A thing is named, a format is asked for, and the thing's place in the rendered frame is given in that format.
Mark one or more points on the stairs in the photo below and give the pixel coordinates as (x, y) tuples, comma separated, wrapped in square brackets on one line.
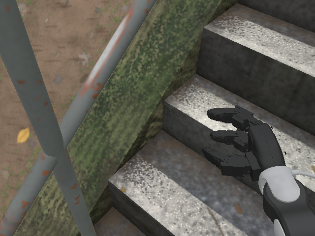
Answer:
[(259, 55)]

